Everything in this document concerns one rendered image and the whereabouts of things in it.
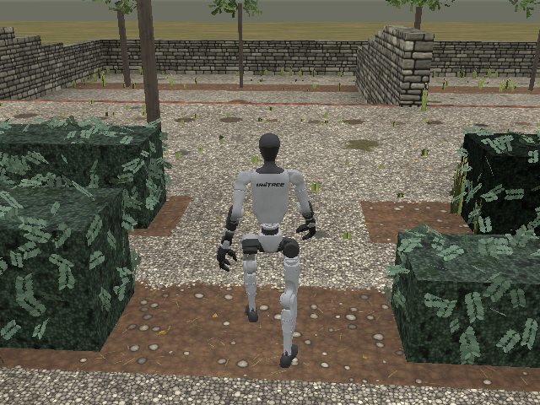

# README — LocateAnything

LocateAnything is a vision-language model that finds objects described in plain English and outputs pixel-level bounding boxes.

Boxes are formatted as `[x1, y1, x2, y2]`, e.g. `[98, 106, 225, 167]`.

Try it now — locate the robot left upper arm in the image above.
[231, 170, 252, 219]

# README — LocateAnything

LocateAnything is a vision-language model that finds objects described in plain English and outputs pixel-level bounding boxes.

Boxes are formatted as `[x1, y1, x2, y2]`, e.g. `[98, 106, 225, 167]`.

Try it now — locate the left robot hand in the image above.
[217, 246, 237, 272]

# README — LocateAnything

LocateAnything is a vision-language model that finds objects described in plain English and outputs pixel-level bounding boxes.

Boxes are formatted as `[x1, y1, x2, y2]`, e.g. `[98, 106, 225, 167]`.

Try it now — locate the right robot forearm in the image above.
[302, 201, 316, 228]

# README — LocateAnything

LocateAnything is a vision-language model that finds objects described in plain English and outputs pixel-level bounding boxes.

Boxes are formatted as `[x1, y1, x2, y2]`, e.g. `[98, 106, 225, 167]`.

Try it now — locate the left robot forearm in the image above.
[219, 205, 239, 249]

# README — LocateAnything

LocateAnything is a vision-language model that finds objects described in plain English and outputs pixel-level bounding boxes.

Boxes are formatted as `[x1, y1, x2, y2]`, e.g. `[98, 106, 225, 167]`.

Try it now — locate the robot right upper arm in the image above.
[287, 170, 311, 213]

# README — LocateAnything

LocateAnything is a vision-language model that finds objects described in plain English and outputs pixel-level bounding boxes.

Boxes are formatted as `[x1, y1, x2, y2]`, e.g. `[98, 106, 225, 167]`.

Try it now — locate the right robot thigh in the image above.
[279, 237, 300, 310]

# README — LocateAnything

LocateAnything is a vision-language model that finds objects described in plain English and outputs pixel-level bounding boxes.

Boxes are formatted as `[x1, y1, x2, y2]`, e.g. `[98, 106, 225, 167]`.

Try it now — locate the right robot hand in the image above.
[296, 223, 316, 240]

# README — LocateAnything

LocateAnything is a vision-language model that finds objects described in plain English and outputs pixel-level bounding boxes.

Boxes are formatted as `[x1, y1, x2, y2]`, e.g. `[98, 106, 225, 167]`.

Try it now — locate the robot left foot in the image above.
[246, 305, 258, 322]

